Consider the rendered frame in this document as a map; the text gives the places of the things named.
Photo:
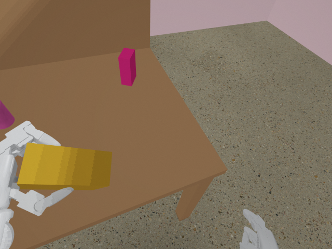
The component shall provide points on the sponge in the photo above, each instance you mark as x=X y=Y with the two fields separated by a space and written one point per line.
x=52 y=167

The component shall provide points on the table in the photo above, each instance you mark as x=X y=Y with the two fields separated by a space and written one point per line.
x=59 y=70

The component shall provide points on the right robot hand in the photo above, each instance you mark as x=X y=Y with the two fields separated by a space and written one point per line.
x=263 y=239

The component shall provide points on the robot left forearm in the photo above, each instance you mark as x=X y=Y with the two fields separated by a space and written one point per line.
x=6 y=229

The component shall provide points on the left robot hand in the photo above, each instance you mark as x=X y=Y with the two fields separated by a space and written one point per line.
x=15 y=144

